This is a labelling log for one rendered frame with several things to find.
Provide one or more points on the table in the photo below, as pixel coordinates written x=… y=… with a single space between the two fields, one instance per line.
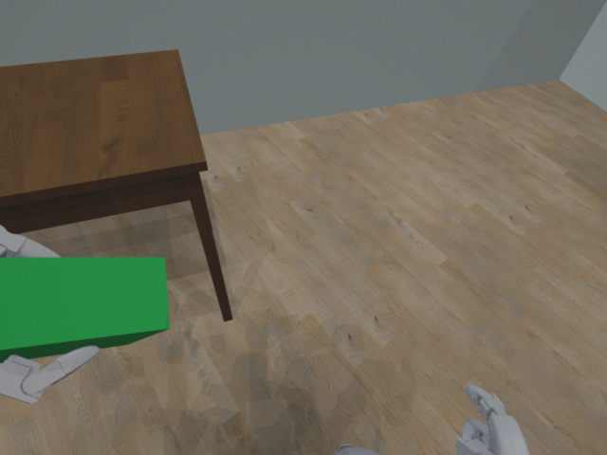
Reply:
x=90 y=138

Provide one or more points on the right robot shin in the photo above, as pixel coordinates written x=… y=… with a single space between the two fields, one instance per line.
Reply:
x=344 y=446

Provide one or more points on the right robot hand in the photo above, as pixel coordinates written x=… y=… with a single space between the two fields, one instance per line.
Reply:
x=503 y=435

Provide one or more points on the left robot hand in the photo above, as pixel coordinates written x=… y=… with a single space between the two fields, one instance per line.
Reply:
x=21 y=378

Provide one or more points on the sponge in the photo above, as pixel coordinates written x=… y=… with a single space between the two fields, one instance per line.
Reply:
x=53 y=306

